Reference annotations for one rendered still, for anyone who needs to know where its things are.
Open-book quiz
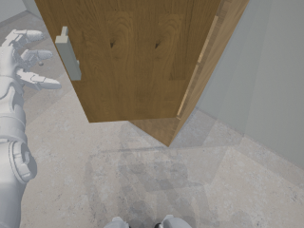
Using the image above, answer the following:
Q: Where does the left robot hand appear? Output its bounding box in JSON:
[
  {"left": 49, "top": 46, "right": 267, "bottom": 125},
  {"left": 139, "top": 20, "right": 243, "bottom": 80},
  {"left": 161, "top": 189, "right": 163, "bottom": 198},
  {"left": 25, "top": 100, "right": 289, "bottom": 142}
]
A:
[{"left": 0, "top": 29, "right": 62, "bottom": 91}]

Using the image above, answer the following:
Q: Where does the cupboard door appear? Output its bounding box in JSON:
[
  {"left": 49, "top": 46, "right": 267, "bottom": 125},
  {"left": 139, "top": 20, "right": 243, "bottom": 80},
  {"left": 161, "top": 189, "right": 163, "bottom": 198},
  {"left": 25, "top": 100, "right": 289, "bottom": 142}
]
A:
[{"left": 34, "top": 0, "right": 221, "bottom": 124}]

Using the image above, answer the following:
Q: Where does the left robot upper arm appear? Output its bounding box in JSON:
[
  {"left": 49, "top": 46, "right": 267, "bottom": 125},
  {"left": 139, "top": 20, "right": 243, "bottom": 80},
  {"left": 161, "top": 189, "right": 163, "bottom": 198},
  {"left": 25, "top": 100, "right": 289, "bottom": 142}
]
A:
[{"left": 0, "top": 141, "right": 38, "bottom": 228}]

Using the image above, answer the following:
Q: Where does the robot right shin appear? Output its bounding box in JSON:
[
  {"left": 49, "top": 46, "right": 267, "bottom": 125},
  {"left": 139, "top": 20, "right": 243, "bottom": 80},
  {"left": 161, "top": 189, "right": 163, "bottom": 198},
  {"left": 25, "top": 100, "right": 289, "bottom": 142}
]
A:
[{"left": 163, "top": 215, "right": 173, "bottom": 220}]

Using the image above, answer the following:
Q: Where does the handle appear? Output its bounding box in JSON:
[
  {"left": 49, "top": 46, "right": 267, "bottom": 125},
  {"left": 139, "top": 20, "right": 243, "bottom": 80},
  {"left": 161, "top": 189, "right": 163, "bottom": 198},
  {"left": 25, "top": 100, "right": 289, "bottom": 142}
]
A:
[{"left": 55, "top": 26, "right": 82, "bottom": 81}]

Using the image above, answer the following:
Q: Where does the robot right thigh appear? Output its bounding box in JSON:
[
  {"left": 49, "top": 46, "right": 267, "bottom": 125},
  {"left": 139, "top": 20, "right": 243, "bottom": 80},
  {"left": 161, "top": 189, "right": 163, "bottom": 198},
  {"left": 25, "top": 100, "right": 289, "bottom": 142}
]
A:
[{"left": 159, "top": 218, "right": 192, "bottom": 228}]

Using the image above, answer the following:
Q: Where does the left robot forearm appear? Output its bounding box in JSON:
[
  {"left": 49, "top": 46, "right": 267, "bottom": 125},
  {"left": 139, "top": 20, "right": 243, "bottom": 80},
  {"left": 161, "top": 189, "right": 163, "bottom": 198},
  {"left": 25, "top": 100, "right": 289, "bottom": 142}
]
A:
[{"left": 0, "top": 76, "right": 28, "bottom": 145}]

